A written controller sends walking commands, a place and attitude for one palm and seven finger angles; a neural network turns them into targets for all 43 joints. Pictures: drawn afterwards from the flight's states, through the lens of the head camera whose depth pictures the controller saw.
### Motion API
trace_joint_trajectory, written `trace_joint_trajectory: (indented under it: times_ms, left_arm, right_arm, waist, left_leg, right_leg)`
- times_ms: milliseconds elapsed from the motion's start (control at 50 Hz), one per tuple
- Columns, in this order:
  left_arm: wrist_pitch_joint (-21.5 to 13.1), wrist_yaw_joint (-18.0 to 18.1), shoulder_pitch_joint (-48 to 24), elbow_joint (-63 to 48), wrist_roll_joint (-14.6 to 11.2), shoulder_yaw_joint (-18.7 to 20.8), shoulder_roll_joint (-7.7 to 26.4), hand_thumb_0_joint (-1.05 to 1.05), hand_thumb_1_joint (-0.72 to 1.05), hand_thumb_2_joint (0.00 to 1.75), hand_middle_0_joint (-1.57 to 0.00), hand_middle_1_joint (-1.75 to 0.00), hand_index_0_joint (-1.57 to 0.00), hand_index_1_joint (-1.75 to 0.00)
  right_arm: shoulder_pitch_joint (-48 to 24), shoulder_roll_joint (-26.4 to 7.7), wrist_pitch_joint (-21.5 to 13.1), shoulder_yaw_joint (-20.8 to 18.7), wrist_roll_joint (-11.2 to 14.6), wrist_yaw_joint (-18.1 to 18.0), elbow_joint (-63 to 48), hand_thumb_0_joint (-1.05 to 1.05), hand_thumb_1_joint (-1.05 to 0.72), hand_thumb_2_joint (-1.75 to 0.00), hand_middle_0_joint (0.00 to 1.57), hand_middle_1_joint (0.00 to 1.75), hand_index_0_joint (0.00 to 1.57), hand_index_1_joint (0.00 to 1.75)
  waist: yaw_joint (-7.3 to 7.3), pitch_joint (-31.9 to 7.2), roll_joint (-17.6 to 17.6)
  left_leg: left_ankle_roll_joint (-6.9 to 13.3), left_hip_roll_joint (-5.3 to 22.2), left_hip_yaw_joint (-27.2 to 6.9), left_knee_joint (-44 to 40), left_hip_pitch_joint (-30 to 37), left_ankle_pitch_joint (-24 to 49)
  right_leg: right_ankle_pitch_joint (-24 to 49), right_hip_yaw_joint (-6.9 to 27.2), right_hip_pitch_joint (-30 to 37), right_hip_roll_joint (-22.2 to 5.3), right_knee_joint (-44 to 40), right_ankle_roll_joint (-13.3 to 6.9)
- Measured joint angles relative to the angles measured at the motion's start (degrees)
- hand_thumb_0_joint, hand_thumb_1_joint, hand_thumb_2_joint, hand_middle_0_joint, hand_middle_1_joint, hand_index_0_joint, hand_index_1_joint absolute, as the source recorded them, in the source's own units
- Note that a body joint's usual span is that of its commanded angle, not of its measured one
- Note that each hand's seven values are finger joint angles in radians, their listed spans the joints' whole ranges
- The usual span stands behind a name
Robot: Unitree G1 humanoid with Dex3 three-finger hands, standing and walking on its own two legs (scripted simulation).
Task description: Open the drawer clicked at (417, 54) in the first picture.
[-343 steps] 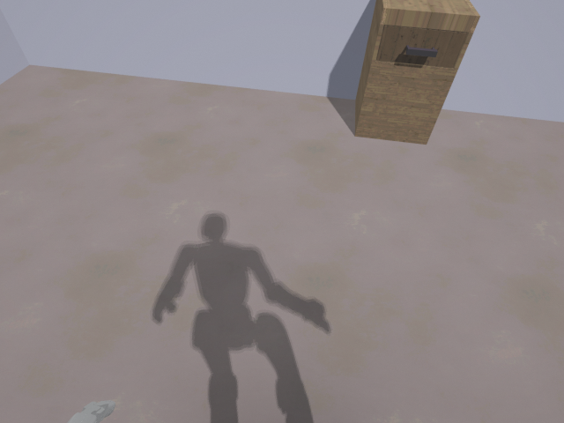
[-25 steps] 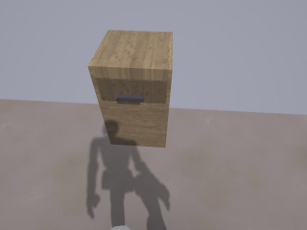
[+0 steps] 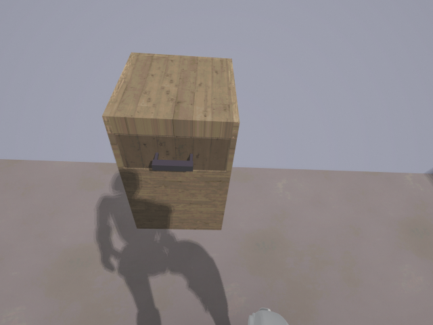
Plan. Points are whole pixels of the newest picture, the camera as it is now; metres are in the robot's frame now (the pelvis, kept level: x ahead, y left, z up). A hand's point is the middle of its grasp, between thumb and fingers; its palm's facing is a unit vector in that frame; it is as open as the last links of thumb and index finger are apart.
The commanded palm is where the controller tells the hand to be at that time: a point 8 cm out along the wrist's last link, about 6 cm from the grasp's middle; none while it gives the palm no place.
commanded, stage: take the last steps up to it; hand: left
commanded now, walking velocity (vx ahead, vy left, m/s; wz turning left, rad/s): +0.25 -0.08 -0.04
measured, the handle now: (173, 160) +0.68 +0.17 -0.22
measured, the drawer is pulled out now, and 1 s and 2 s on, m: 0.00 0.00 0.00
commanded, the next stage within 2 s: come to a stop and stand still in 0.24 s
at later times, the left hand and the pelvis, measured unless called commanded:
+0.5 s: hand (167, 294) +0.23 +0.11 -0.17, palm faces +0.01 -0.97 -0.23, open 7.2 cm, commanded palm none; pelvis +0.16 -0.07 -0.01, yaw -1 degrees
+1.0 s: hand (166, 317) +0.18 +0.11 -0.19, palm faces -0.01 -0.96 -0.29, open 7.4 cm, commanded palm none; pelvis +0.15 -0.09 -0.03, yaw -1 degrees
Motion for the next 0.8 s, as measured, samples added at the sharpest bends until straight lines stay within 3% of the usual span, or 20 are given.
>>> trace_joint_trajectory:
  times_ms: [120, 200, 240, 300, 360, 440, 580, 620, 660, 700, 740, 800]
  left_arm:
    - [0.19, -0.3, -4.17, -1.37, -0.33, -0.6, -0.77, 0.01, 0.91, 0.9, -0.2, -0.29, -0.2, -0.3]
    - [-0.98, -0.44, -5.57, -2.15, -0.42, -1.18, -1.75, 0.01, 0.91, 0.9, -0.2, -0.29, -0.2, -0.3]
    - [-2.84, -0.27, -5.52, -2.28, -0.19, -1.22, -2.2, 0.01, 0.91, 0.9, -0.2, -0.29, -0.2, -0.3]
    - [-3.77, 0.32, -4.63, -1.74, -0.79, -1.73, -3.42, 0.0, 0.91, 0.9, -0.2, -0.29, -0.2, -0.3]
    - [-3.78, 1.73, -2.72, -1.03, -1.73, -0.75, -3.89, -0.02, 0.93, 0.9, -0.2, -0.3, -0.2, -0.3]
    - [-2.92, 2.43, -0.95, 0.53, -0.8, -1.24, -2.67, -0.03, 0.95, 0.9, -0.2, -0.3, -0.2, -0.3]
    - [-0.59, 2.48, 0.89, 1.67, -0.41, -1.9, -3.28, -0.01, 0.92, 0.9, -0.2, -0.3, -0.2, -0.3]
    - [0.08, 2.55, 1.39, 1.55, -0.56, -1.74, -3.23, 0.0, 0.92, 0.9, -0.2, -0.3, -0.2, -0.3]
    - [0.95, 2.7, 1.39, 1.29, -0.8, -1.55, -2.52, 0.0, 0.91, 0.9, -0.2, -0.3, -0.2, -0.3]
    - [1.59, 2.87, 1.55, 0.75, -0.99, -1.42, -1.84, 0.0, 0.91, 0.9, -0.2, -0.29, -0.2, -0.3]
    - [2.18, 2.83, 1.5, 0.46, -0.99, -1.22, -1.4, 0.0, 0.91, 0.9, -0.2, -0.29, -0.2, -0.3]
    - [2.32, 2.63, 1.61, -0.03, -0.86, -0.95, -0.97, 0.01, 0.91, 0.9, -0.2, -0.29, -0.2, -0.3]
  right_arm:
    - [4.05, 0.8, 0.43, 0.01, -0.66, 0.12, 1.59, 0.01, -0.91, -0.9, 0.2, 0.3, 0.2, 0.3]
    - [5.81, 0.62, 1.09, -0.12, -0.56, 0.17, 2.81, 0.01, -0.91, -0.9, 0.21, 0.3, 0.2, 0.3]
    - [5.91, 0.64, 1.67, -0.18, 0.08, 0.44, 3.69, 0.01, -0.91, -0.9, 0.21, 0.3, 0.2, 0.3]
    - [2.73, -0.3, 2.85, -0.48, 0.8, 0.48, 3.11, 0.01, -0.91, -0.9, 0.21, 0.3, 0.2, 0.3]
    - [-0.98, -1.55, 3.3, -1.12, 0.45, 0.4, 1.06, 0.01, -0.91, -0.9, 0.2, 0.3, 0.2, 0.3]
    - [-6.25, -3.1, 3.44, -1.11, 0.16, -0.21, -1.87, 0.01, -0.91, -0.9, 0.2, 0.3, 0.2, 0.3]
    - [-13.32, -4.59, 4.62, -0.99, 0.7, -0.43, -4.83, 0.01, -0.93, -0.9, 0.2, 0.3, 0.2, 0.3]
    - [-14.14, -4.62, 4.72, -0.93, 0.61, -0.22, -5.42, 0.01, -0.93, -0.9, 0.2, 0.3, 0.2, 0.3]
    - [-14.91, -3.8, 4.75, -0.65, 0.4, -0.18, -5.77, 0.01, -0.93, -0.9, 0.2, 0.3, 0.2, 0.3]
    - [-15.49, -2.95, 4.79, -0.09, 0.15, -0.2, -6.37, 0.0, -0.92, -0.9, 0.2, 0.3, 0.2, 0.3]
    - [-16.08, -2.34, 4.86, 0.34, 0.0, -0.52, -6.87, 0.0, -0.92, -0.9, 0.2, 0.3, 0.2, 0.3]
    - [-16.99, -1.98, 5.07, 0.4, -0.07, -0.76, -7.42, 0.0, -0.92, -0.9, 0.2, 0.3, 0.2, 0.3]
  waist:
    - [-2.93, 2.23, 1.42]
    - [-4.07, 3.69, 2.72]
    - [-3.38, 4.22, 3.05]
    - [-2.72, 5.76, 3.98]
    - [-1.92, 4.9, 4.68]
    - [-1.11, 2.8, 5.14]
    - [1.5, 2.0, 5.02]
    - [1.84, 2.04, 4.68]
    - [2.43, 2.62, 2.7]
    - [3.09, 3.11, 1.32]
    - [3.01, 3.53, 1.12]
    - [2.85, 4.13, 1.58]
  left_leg:
    - [-2.06, 1.05, 0.58, 0.22, 3.51, -3.88]
    - [-4.27, 3.28, 0.72, 5.4, 3.98, -9.23]
    - [-3.67, 5.18, -0.55, 17.8, -0.37, -12.11]
    - [-1.72, 4.93, -7.23, 43.79, -12.1, -13.44]
    - [-1.45, 5.16, -8.95, 51.88, -21.18, -8.74]
    - [-3.09, 5.36, -8.46, 41.69, -25.54, -5.92]
    - [-4.8, 2.97, -8.23, 21.4, -20.46, -3.04]
    - [-4.18, 2.7, -7.92, 16.31, -17.62, 2.54]
    - [-2.51, 1.55, -7.14, 15.63, -16.66, 1.43]
    - [-1.7, 1.05, -6.3, 14.6, -16.1, 0.88]
    - [-1.49, 1.08, -6.27, 13.06, -15.99, 1.79]
    - [-1.79, 1.53, -6.39, 11.29, -16.49, 3.5]
  right_leg:
    - [-0.99, -1.74, 2.07, 0.82, -12.4, -1.6]
    - [-1.98, -3.82, 7.38, 3.44, -21.35, -3.78]
    - [-0.04, -4.6, 9.37, 4.55, -22.29, -4.81]
    - [-3.48, -5.7, 11.32, 5.81, -20.68, -5.85]
    - [-2.86, -6.64, 14.92, 6.99, -25.41, -5.79]
    - [-1.6, -7.0, 18.1, 7.84, -30.8, -6.19]
    - [-4.22, -5.99, 19.22, 7.43, -28.89, -5.19]
    - [-6.02, -6.14, 18.79, 7.05, -26.25, -4.59]
    - [-7.1, -5.42, 18.16, 5.74, -23.81, -3.75]
    - [-13.6, -3.13, 16.23, 5.58, -18.02, -2.67]
    - [-18.36, -0.55, 13.94, 6.3, -10.15, -2.08]
    - [-19.62, 1.93, 12.16, 6.79, -2.66, -1.28]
